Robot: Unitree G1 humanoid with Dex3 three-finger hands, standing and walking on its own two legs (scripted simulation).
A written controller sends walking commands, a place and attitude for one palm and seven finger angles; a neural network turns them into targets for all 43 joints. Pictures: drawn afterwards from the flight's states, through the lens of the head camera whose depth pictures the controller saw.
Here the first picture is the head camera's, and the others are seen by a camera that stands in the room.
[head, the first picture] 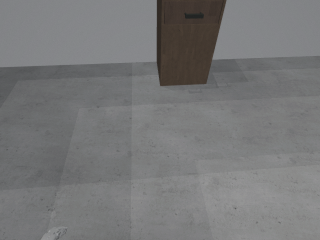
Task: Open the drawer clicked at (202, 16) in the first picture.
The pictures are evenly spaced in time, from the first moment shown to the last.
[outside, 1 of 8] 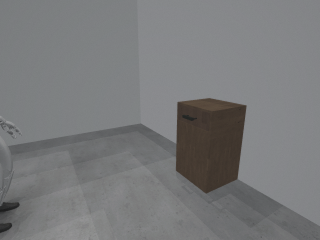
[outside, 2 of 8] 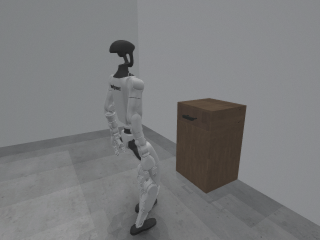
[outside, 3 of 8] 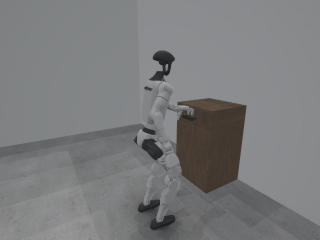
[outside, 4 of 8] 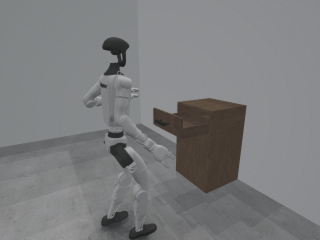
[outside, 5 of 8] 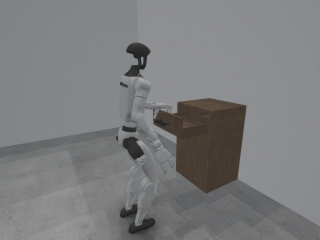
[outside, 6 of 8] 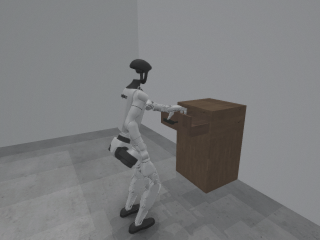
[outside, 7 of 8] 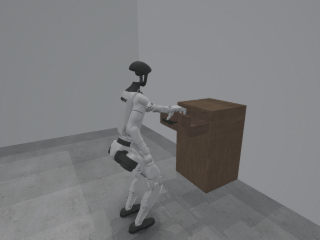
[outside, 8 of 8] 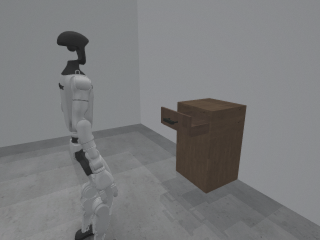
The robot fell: no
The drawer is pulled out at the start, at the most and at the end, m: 0.00 0.30 0.21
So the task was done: yes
